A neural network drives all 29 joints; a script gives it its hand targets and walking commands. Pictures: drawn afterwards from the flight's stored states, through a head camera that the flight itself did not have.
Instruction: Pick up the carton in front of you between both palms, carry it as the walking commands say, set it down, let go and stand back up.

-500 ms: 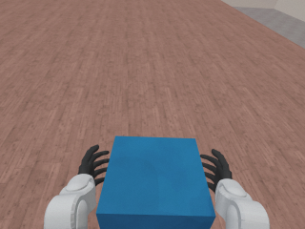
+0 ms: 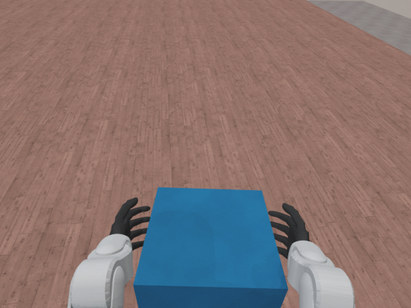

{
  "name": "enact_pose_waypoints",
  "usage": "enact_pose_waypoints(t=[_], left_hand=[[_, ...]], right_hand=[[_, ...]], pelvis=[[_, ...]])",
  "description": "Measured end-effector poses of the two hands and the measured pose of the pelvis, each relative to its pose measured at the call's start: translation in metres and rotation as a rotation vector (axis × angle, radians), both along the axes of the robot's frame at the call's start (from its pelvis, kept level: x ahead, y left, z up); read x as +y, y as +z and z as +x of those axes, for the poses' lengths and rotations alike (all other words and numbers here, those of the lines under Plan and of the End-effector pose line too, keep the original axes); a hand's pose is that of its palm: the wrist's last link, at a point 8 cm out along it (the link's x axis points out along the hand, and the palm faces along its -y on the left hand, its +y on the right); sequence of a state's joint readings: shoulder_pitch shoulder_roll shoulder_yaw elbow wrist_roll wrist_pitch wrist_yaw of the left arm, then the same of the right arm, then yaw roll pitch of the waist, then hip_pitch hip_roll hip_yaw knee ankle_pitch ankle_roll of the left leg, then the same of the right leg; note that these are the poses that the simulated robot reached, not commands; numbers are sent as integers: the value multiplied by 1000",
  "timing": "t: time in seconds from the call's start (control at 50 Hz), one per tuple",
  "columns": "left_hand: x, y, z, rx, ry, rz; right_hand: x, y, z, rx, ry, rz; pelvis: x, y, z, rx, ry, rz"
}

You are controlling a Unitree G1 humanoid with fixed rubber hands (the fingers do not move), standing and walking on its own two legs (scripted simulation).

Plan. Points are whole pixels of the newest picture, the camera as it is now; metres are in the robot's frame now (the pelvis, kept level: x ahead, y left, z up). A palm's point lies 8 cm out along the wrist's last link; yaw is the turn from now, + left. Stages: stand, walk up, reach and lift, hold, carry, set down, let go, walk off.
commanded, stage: carry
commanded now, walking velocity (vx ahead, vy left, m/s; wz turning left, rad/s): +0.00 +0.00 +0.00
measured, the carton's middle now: (207, 270) +0.23 +0.00 -0.02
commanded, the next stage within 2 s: hold in 1.44 s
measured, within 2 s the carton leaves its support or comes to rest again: neither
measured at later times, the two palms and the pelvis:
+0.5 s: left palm (132, 252) +0.23 +0.14 +0.03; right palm (294, 258) +0.23 -0.16 +0.03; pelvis -0.05 -0.01 +0.00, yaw +0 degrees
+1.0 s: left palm (138, 250) +0.23 +0.13 +0.04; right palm (301, 256) +0.23 -0.17 +0.04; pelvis -0.06 -0.02 +0.00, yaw +0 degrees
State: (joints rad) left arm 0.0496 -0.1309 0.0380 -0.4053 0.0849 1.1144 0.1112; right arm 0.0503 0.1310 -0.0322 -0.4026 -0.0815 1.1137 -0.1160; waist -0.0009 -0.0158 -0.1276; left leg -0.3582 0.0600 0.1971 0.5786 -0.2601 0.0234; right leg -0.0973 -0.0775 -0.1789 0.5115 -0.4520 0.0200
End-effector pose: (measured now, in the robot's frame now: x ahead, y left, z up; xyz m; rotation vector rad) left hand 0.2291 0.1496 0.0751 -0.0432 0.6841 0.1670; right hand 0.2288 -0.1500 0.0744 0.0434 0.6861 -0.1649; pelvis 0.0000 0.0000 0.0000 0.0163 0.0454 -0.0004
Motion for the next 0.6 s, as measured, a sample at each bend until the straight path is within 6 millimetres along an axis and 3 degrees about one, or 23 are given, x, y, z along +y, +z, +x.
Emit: enact_pose_waypoints(t=[0.2, 0.48, 0.6], left_hand=[[-1, -14, -6, 14, -18, 39], [-9, -44, 2, 18, -66, 83], [-11, -44, 7, -21, -58, 77]], right_hand=[[-1, -14, -5, 14, 34, -42], [-7, -43, 1, 19, 57, -91], [-9, -42, 6, -20, 53, -88]], pelvis=[[-3, 2, -25, -19, 2, -6], [-7, 4, -50, -23, 0, -15], [-10, 3, -55, -19, -1, -15]])
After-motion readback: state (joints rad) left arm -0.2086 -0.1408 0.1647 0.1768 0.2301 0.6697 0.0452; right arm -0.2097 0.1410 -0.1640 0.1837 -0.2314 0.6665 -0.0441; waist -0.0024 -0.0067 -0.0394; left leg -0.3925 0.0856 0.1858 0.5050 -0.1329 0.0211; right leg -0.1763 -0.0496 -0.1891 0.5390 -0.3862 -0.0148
